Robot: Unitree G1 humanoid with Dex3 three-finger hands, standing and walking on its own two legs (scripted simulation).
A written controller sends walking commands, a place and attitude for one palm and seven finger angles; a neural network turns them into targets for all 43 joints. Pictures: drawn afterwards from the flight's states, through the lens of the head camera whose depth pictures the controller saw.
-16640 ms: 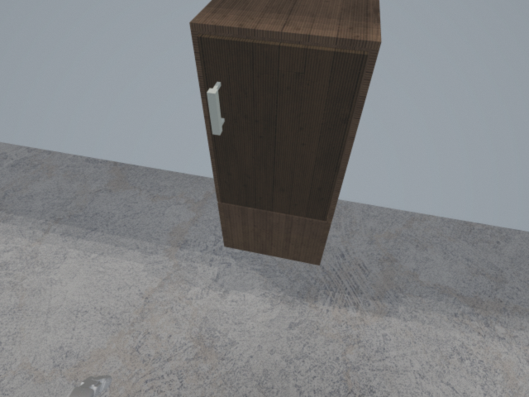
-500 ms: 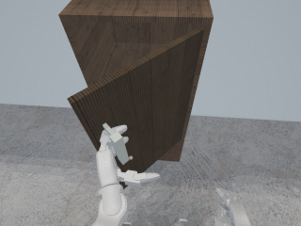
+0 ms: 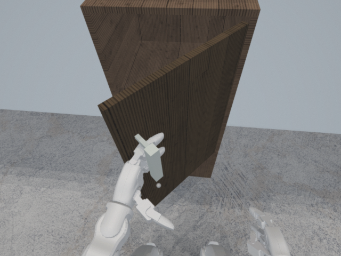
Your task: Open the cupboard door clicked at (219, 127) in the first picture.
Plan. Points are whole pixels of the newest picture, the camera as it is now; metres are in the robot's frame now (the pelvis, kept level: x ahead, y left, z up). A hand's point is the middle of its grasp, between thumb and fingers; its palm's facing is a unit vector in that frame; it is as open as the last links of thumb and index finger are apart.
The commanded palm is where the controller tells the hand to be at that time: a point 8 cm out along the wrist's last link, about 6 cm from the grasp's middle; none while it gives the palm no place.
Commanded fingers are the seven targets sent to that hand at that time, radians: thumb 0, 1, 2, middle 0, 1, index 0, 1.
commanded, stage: slide the hand sideways off the handle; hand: left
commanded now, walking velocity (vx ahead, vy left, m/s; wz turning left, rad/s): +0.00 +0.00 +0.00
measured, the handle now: (148, 158) +0.32 +0.07 +0.06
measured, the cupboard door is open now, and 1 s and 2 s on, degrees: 49 49 49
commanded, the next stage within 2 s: draw the hand back to the body in 0.98 s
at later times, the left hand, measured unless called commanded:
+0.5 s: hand (140, 202) +0.22 +0.08 +0.06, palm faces -0.12 -0.99 +0.01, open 16.1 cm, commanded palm +0.19 +0.14 +0.06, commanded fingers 0.00 -0.50 0.30 -0.15 -0.30 -0.15 -0.30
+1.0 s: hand (114, 220) +0.19 +0.12 +0.06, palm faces -0.05 -1.00 -0.02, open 16.2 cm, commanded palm +0.16 +0.18 +0.06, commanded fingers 0.00 -0.50 0.30 -0.15 -0.30 -0.15 -0.30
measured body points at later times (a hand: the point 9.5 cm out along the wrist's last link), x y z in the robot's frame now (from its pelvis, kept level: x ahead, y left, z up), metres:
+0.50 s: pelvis +0.02 +0.01 -0.01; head +0.07 +0.01 +0.44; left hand +0.22 +0.13 +0.06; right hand +0.20 -0.21 -0.08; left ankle +0.01 +0.11 -0.67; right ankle +0.04 -0.10 -0.67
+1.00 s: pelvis +0.01 +0.00 -0.02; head +0.07 -0.01 +0.43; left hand +0.18 +0.18 +0.06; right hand +0.20 -0.23 -0.08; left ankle +0.01 +0.11 -0.67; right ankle +0.04 -0.10 -0.67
